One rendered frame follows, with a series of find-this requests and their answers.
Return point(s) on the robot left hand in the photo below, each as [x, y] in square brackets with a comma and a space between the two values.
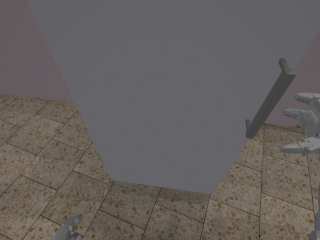
[67, 227]

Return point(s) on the fridge door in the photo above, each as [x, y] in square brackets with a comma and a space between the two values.
[164, 87]

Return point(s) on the handle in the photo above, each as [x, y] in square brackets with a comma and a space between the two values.
[282, 83]

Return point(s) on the right robot upper arm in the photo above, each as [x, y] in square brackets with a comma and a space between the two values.
[315, 235]

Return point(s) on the robot right hand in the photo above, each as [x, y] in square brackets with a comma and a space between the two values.
[308, 119]

